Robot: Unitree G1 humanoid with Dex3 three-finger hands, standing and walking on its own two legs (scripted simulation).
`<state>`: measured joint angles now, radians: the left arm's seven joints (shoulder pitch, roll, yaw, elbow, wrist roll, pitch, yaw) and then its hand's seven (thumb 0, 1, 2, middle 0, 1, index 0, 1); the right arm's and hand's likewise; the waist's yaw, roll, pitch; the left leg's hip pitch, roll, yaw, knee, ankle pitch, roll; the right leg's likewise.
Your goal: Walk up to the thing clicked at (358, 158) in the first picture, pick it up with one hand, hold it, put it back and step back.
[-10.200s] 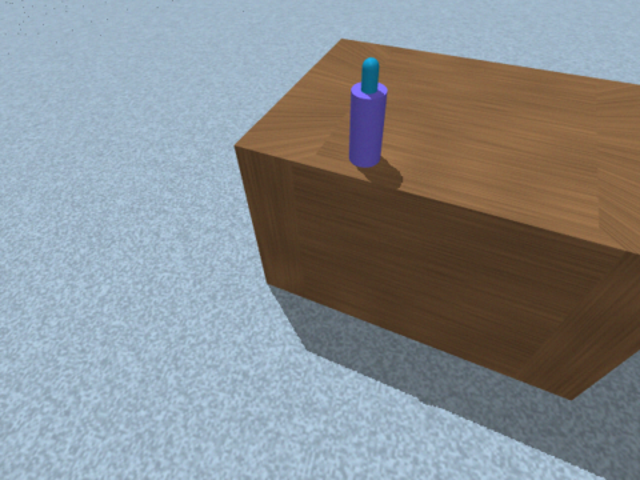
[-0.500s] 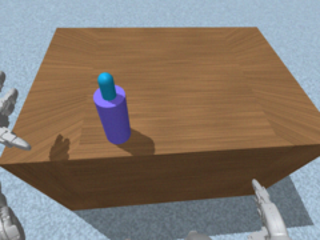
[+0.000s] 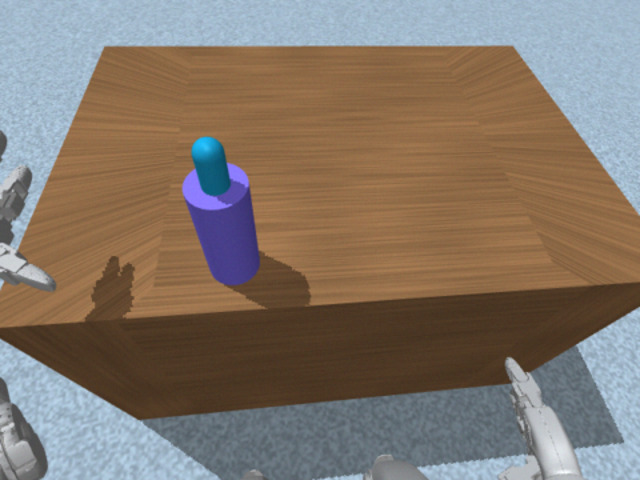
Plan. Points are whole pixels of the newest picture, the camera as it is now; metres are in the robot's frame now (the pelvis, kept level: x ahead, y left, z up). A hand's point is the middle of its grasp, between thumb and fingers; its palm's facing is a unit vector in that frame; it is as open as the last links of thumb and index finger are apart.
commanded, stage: go down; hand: left
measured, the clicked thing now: (223, 214) +0.45 +0.12 +0.05
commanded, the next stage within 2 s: approach in 0.38 s
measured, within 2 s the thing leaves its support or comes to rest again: neither
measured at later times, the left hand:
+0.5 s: hand (24, 221) +0.40 +0.32 +0.12, palm faces +0.05 -1.00 -0.01, open 17.6 cm
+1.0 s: hand (171, 238) +0.44 +0.19 +0.01, palm faces -0.04 -1.00 +0.07, open 17.5 cm
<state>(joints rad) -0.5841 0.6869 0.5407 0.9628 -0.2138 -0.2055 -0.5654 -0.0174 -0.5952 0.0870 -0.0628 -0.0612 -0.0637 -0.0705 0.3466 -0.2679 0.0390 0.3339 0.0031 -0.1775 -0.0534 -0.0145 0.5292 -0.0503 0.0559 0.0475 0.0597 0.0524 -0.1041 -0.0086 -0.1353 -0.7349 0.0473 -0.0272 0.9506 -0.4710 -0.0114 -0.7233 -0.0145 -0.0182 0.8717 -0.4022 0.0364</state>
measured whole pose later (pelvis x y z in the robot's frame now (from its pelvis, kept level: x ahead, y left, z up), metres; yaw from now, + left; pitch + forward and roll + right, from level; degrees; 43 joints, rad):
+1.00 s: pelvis -0.02 +0.00 -0.03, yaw -1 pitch +19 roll -3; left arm -0.68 0.46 0.40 0.99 -0.15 -0.35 -0.33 -0.02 -0.55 0.07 -0.06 -0.04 -0.05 -0.05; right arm 0.38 -0.27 -0.02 0.10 -0.05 -0.15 0.00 -0.01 0.56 -0.04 0.06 0.05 0.06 0.05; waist -0.18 -0.04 -0.10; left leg -0.93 0.05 -0.03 1.10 -0.50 -0.01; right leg -0.92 -0.01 -0.01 1.02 -0.42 0.04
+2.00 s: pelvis -0.02 -0.01 -0.04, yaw +0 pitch +19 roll -1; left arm -0.69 0.28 0.28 1.00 -0.07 -0.47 -0.05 -0.02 -0.48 0.28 -0.57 -0.41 -0.57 -0.42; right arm 0.41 -0.24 -0.06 -0.03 -0.06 -0.01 0.04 -0.01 0.51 -0.05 0.06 0.05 0.06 0.05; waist -0.16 -0.01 -0.12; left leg -0.96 0.04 -0.02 1.13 -0.52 -0.02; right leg -0.97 -0.02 0.00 1.09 -0.46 0.03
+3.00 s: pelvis -0.01 +0.00 -0.02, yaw -1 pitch +18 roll -1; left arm -0.73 0.32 0.25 0.94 -0.09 -0.30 -0.05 -0.01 -0.57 1.12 -0.69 -1.03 -0.68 -1.03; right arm 0.38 -0.24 -0.04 0.04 -0.04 0.03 0.01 -0.01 0.51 -0.06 0.06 0.05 0.06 0.05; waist -0.15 0.01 -0.11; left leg -0.85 0.04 -0.01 1.05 -0.50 -0.01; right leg -0.86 -0.02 0.01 1.00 -0.44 0.04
